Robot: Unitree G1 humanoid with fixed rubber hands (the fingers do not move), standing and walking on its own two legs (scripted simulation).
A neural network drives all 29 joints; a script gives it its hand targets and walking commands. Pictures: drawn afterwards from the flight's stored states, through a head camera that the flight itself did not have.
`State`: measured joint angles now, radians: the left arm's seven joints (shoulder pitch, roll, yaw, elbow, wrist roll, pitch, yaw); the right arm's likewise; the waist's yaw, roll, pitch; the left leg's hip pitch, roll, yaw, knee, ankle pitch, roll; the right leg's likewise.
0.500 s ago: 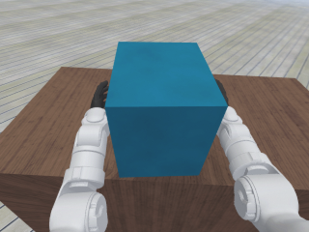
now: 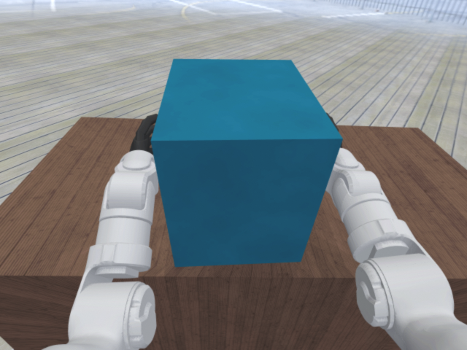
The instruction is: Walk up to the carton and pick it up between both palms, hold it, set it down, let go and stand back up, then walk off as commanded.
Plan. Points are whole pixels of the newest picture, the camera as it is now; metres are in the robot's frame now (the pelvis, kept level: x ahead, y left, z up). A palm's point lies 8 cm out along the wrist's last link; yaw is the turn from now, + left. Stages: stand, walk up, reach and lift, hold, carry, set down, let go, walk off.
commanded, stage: reach and lift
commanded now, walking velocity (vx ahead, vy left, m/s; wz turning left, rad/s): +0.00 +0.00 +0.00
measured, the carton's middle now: (235, 158) +0.42 +0.00 +0.18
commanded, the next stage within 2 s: hold in 1.54 s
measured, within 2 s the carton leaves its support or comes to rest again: neither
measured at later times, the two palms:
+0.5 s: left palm (138, 140) +0.39 +0.16 +0.24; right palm (333, 136) +0.39 -0.16 +0.25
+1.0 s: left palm (137, 129) +0.39 +0.16 +0.26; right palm (337, 124) +0.39 -0.16 +0.27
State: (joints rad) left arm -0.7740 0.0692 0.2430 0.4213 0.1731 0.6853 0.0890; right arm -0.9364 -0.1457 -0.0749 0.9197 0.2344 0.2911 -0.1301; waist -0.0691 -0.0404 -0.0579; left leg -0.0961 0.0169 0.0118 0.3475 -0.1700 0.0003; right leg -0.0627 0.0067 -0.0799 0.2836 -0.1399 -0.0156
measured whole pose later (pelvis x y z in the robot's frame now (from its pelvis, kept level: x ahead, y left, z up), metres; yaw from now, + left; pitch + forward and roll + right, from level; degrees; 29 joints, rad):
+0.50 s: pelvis +0.00 +0.00 +0.00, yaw +1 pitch -2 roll -1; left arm -0.86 0.13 0.23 0.45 0.11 0.81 0.08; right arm -1.02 -0.19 -0.01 0.86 0.34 0.49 -0.21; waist -0.08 -0.01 -0.13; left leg -0.16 0.01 -0.01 0.37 -0.17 0.00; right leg -0.11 0.01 -0.08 0.28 -0.14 -0.01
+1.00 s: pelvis +0.01 -0.01 +0.00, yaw +1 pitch -1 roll -1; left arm -0.90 0.15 0.26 0.44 0.08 0.87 0.06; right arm -1.07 -0.22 0.03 0.81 0.40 0.60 -0.26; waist -0.07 0.02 -0.16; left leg -0.19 0.02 -0.03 0.39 -0.19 -0.01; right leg -0.14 0.03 -0.07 0.30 -0.15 -0.02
